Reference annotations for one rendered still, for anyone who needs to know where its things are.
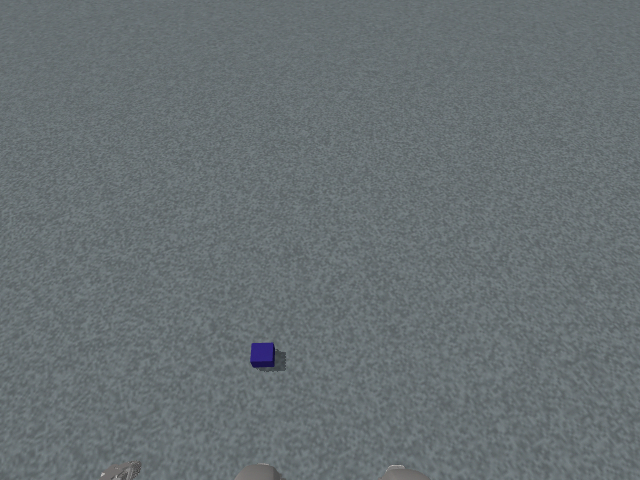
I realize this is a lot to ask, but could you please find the small box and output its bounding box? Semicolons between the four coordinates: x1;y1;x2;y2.
250;343;275;368

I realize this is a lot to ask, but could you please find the left robot hand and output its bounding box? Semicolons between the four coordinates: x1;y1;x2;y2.
98;461;142;480

